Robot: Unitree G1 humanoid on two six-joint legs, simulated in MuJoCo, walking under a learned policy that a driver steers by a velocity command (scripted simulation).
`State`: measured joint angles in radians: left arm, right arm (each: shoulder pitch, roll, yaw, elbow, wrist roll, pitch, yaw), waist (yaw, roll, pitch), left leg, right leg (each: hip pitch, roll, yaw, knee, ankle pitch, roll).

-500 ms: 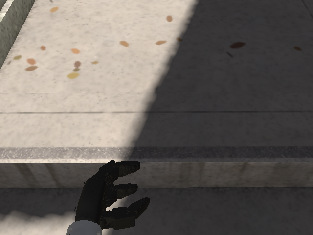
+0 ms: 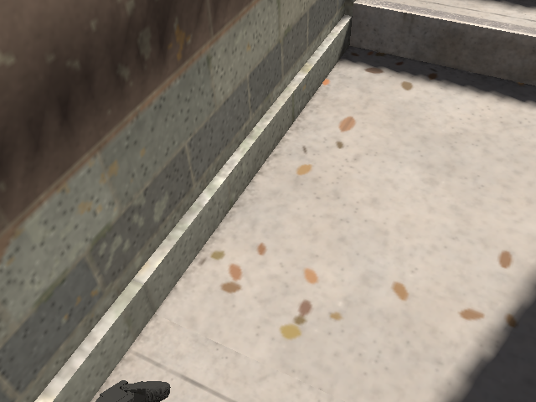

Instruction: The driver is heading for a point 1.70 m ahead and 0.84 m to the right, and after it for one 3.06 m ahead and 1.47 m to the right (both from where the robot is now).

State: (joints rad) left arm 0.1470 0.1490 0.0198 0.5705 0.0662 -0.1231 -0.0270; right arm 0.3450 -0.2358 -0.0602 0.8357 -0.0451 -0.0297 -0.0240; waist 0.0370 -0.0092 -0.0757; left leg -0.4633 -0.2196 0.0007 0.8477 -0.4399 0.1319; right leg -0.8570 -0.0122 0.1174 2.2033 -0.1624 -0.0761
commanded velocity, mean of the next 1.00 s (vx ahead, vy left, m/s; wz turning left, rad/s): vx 0.64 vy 0.01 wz -0.70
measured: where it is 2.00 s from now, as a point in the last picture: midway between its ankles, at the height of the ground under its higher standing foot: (419, 237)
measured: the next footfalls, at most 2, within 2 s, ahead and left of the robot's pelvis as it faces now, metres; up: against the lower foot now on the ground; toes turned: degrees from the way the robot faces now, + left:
right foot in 0.24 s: +0.35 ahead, -0.10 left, +0.17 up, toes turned -9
left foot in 0.62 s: +0.78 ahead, -0.05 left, +0.17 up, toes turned -28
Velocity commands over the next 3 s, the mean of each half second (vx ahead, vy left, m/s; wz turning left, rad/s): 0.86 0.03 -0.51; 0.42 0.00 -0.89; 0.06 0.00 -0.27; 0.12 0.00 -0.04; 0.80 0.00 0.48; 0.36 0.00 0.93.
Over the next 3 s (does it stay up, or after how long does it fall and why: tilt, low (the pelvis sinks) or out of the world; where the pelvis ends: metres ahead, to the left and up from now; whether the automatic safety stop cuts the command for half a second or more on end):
stays up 1.26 -0.76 0.21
